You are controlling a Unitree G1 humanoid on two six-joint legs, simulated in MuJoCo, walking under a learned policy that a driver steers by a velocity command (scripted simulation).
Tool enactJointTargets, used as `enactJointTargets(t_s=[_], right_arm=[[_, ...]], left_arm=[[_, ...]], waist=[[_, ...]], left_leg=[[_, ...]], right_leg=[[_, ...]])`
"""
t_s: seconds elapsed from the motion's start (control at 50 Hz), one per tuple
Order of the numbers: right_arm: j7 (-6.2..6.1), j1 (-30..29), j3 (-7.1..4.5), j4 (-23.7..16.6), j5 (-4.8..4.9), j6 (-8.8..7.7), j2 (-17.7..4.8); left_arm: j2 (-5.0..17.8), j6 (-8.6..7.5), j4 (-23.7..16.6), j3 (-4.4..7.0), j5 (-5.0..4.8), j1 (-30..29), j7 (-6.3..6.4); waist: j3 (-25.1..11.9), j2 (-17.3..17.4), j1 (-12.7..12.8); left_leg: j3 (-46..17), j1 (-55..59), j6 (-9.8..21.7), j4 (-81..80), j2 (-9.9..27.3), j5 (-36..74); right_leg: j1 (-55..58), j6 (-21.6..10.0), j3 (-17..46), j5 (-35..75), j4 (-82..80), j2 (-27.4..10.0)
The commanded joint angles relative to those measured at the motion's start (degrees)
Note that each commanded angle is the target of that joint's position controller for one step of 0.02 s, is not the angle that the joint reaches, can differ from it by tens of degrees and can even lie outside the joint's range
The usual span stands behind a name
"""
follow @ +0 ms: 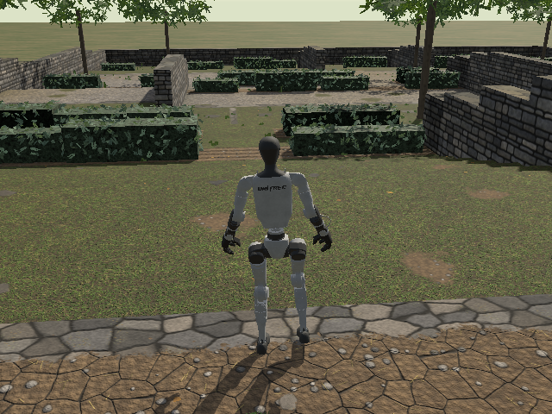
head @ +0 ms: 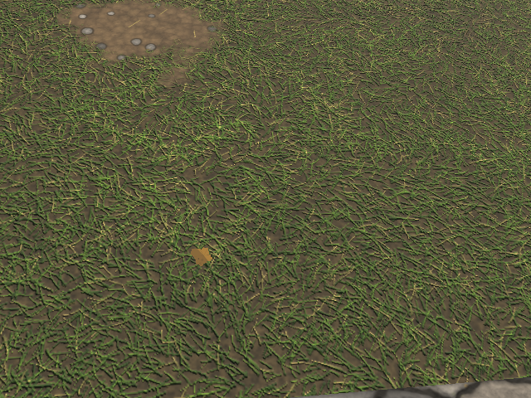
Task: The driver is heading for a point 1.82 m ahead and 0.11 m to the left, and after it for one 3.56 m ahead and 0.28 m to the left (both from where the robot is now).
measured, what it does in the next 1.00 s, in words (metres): steps on the spot: right foot, then left foot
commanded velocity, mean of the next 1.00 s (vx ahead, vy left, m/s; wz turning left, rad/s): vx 0.00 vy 0.00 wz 0.28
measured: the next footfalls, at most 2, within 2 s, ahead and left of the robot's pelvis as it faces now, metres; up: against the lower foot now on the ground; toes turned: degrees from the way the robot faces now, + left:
right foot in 0.24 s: +0.07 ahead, -0.14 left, +0.00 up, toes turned +14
left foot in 0.64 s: -0.01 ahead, +0.12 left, +0.00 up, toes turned +20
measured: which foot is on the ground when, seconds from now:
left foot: down 0.00-0.24, up 0.26-0.62, down 0.64-1.00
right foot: up 0.00-0.22, down 0.24-0.64, up 0.66-1.00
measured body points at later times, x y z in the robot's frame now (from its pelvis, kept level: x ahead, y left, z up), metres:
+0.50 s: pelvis +0.00 -0.03 +0.00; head +0.05 -0.04 +0.45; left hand +0.06 +0.27 -0.10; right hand +0.23 -0.27 -0.10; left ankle -0.05 +0.10 -0.68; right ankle +0.03 -0.15 -0.74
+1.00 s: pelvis -0.02 +0.00 -0.01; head +0.01 +0.01 +0.44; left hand +0.00 +0.31 -0.12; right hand +0.22 -0.20 -0.10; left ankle -0.05 +0.11 -0.74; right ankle -0.01 -0.13 -0.71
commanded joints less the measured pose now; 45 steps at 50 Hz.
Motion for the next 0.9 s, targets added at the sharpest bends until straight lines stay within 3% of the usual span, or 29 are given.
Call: enactJointTargets(t_s=[0.02,0.1,0.16,0.22,0.24,0.26,0.28,0.3,0.32,0.34,0.36,0.42,0.46,0.5,0.56,0.6,0.62,0.64,0.66,0.68,0.7,0.72,0.74,0.76,0.8,0.9], right_arm=[[-0.8,-0.6,-2.98,-4.4,0.26,-0.31,-10.3],[-0.28,-1.3,-3.44,-5.6,0.13,0.38,-11.2],[0.1,-2.6,-3.54,-6.5,0.57,0.8,-11.1],[-0.17,-5.3,-3.39,-7.6,1.69,1.4,-10.4],[-0.33,-4.1,-2.9,-8.0,1.46,1.43,-8.4],[-0.05,-0.5,-2.06,-8.4,0.86,1.21,-5.1],[0.06,-0.9,-3.51,-8.8,0.68,0.56,-9.6],[0.19,0.3,-4.8,-7.5,0.48,0.45,-13.3],[0.25,0.8,-5.16,-6.3,0.7,0.84,-13.2],[0.11,1.5,-4.93,-5.4,0.75,1.52,-11.5],[0.24,1.3,-4.53,-5.5,0.81,1.96,-10.1],[0.71,-2.9,-3.36,-7.8,1.55,1.96,-7.1],[0.86,-4.8,-2.6,-9.0,0.96,1.74,-5.8],[1.19,-4.9,-1.85,-9.4,0.37,1.56,-4.7],[1.43,-3.6,-1.95,-8.9,0.51,1.6,-5.6],[1.68,-0.6,-2.02,-7.6,0.46,1.59,-5.3],[1.71,1.1,-2.11,-6.8,0.28,1.52,-5.4],[1.36,1.7,-2.34,-7.1,0.06,1.47,-7.4],[0.41,2.0,-2.86,-8.5,-0.65,1.56,-12.0],[1.05,0.6,-1.39,-8.2,-2.45,0.48,-8.0],[1.64,-1.6,-0.51,-7.8,-2.82,-0.7,-5.3],[1.76,-3.2,-0.35,-6.7,-2.65,-1.47,-4.6],[1.71,-4.3,-0.52,-6.2,-2.3,-1.89,-5.3],[1.55,-5.5,-0.46,-5.6,-1.94,-2.26,-5.3],[0.95,-6.2,-0.67,-4.8,-1.89,-2.27,-5.6],[-0.29,-5.6,-1.76,-3.5,-1.1,-0.77,-6.9]], left_arm=[[2.8,-1.28,-4.5,0.22,-0.22,-3.3,-0.37],[3.6,-1.95,-4.7,0.17,-0.72,-3.1,-1.33],[4.1,-2.7,-4.7,0.28,-1.04,-2.0,-2.06],[4.7,-3.37,-3.6,0.73,-0.93,2.6,-2.76],[7.3,-3.23,-3.3,1.48,-0.29,4.3,-2.57],[11.9,-2.55,-4.2,2.21,0.69,2.4,-2.06],[10.8,-2.51,-4.5,2.01,2.26,2.7,-2.32],[8.0,-2.66,-5.8,1.14,1.78,0.1,-2.17],[5.8,-2.51,-6.2,0.56,1.09,-2.3,-1.86],[4.7,-2.3,-6.7,0.17,0.31,-3.4,-1.59],[4.5,-2.1,-6.7,-0.08,-0.14,-3.4,-1.31],[5.7,-1.16,-6.2,0.11,0.53,-0.2,-0.54],[6.9,-0.74,-5.7,0.43,0.55,1.7,-0.52],[8.5,-0.51,-5.8,0.82,0.14,0.8,-1.09],[9.5,-0.46,-5.2,0.89,-0.86,0.8,-2.05],[9.1,-0.49,-4.7,0.45,-1.84,-0.1,-2.31],[7.7,-0.63,-3.9,-0.15,-2.22,0.8,-2.36],[5.1,-1.12,-2.7,-1.13,-1.22,3.9,-2.66],[0.4,-1.72,-4.0,-2.98,2.22,5.0,-3.34],[2.5,-1.48,-4.6,-2.41,0.86,1.4,-2.71],[5.4,-0.97,-3.8,-1.66,-0.38,1.4,-2.41],[5.6,-0.55,-2.8,-1.37,-0.78,2.1,-2.36],[5.8,0.04,-1.2,-1.06,-0.76,3.2,-2.0],[6.1,0.54,-0.6,-0.83,-0.55,4.2,-1.76],[5.9,0.81,0.0,-0.67,-1.27,5.5,-1.71],[4.8,1.42,-2.2,-0.91,-1.57,3.1,-1.49]], waist=[[-6.6,9.4,-0.6],[-6.1,10.4,-1.0],[-6.9,10.9,-0.7],[-7.7,10.0,2.4],[-9.0,6.3,2.0],[-8.5,-9.3,-1.8],[-6.8,-14.4,-0.5],[-5.7,-8.8,-1.1],[-4.8,-6.5,-1.9],[-3.9,-5.7,-1.9],[-3.1,-6.0,-1.2],[-3.0,-7.6,1.4],[-4.5,-8.0,2.9],[-5.6,-8.6,2.9],[-5.6,-9.7,2.6],[-5.4,-8.9,0.5],[-5.4,-7.7,-0.5],[-7.3,-2.8,0.1],[-10.4,13.8,2.4],[-9.9,15.3,-0.2],[-7.2,11.4,0.0],[-5.7,11.5,0.7],[-4.8,11.0,0.8],[-3.8,10.8,1.2],[-3.4,10.1,1.6],[-2.6,8.8,-0.7]], left_leg=[[-15.7,11.5,8.9,-6.2,12.7,11.3],[-20.0,8.2,10.0,-5.4,12.3,11.3],[-23.8,9.2,9.8,-3.7,11.6,16.0],[-23.8,6.9,6.2,-0.1,8.1,15.1],[-21.1,1.2,3.3,4.4,5.2,5.4],[-10.3,-9.3,-0.5,16.3,-3.5,-16.0],[-5.2,-16.3,-3.5,28.6,-5.3,-27.2],[-5.3,-16.8,-5.1,37.4,-2.0,-23.6],[-4.6,-17.0,-6.1,40.6,-1.3,-19.8],[-3.9,-17.9,-7.3,43.0,-1.0,-16.9],[-3.2,-18.9,-8.2,44.9,-0.6,-14.7],[1.1,-19.9,-9.6,38.8,1.0,-11.5],[1.6,-17.4,-9.7,32.3,2.2,-12.6],[3.4,-11.3,-9.0,25.2,2.9,-14.0],[5.8,-4.6,-7.6,15.7,2.0,-12.4],[7.1,2.3,-5.4,3.0,1.0,-4.0],[7.2,8.1,-3.7,-5.1,0.5,2.5],[1.3,16.6,-2.1,-6.9,4.6,12.5],[-14.1,24.3,2.9,-4.1,18.8,34.8],[-17.1,14.5,12.4,-5.7,23.7,31.4],[-13.6,11.5,12.6,-7.3,20.6,24.7],[-10.0,11.0,10.1,-7.5,17.6,19.9],[-7.7,10.7,8.3,-7.6,16.0,17.9],[-6.1,8.9,7.8,-7.7,15.9,20.5],[-2.8,7.8,8.1,-7.3,15.2,22.7],[-3.2,11.4,10.7,-7.3,18.4,17.5]], right_leg=[[-2.8,1.0,2.2,0.8,-8.0,-0.2],[3.9,0.8,2.4,-1.9,-15.4,1.2],[7.8,0.0,2.7,-2.8,-21.2,2.0],[18.4,-2.0,1.5,8.7,-37.3,1.3],[25.9,-4.4,5.7,13.7,-38.9,-5.4],[31.1,-10.9,17.8,26.4,-39.1,-17.4],[27.9,-19.6,26.4,32.0,-40.6,-24.7],[26.4,-19.9,22.2,30.9,-40.1,-23.9],[25.6,-17.1,16.3,28.1,-39.2,-19.7],[25.7,-15.1,12.1,25.8,-38.8,-16.6],[25.7,-15.1,9.7,26.9,-38.7,-15.8],[28.6,-16.0,4.8,27.8,-39.7,-14.6],[30.6,-16.9,4.6,29.1,-39.1,-15.6],[29.0,-17.1,3.1,30.2,-38.7,-16.1],[27.2,-16.9,3.0,30.1,-37.7,-16.8],[25.5,-15.1,2.3,28.0,-34.8,-16.0],[22.9,-12.6,1.2,25.0,-32.7,-14.8],[17.7,-7.9,-1.2,17.1,-29.0,-12.3],[7.9,-1.9,-6.8,-7.5,-16.6,-6.7],[7.2,0.0,-2.6,-18.6,-11.6,-5.2],[8.3,0.8,-1.0,-17.7,-8.2,-6.1],[7.5,1.0,-0.5,-15.0,-7.2,-6.1],[7.2,1.3,-0.3,-12.8,-6.2,-6.0],[8.3,1.7,0.4,-10.1,-5.2,-6.0],[9.6,2.1,0.1,-8.0,-3.7,-4.5],[5.8,1.9,-1.8,-9.3,-5.5,-4.6]])
Keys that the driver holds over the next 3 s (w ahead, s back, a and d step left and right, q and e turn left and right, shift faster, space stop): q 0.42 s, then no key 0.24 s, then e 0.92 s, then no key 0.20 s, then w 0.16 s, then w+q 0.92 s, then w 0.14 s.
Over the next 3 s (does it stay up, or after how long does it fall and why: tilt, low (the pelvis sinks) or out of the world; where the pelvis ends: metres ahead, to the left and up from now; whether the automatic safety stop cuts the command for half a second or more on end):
stays up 0.52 -0.01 -0.02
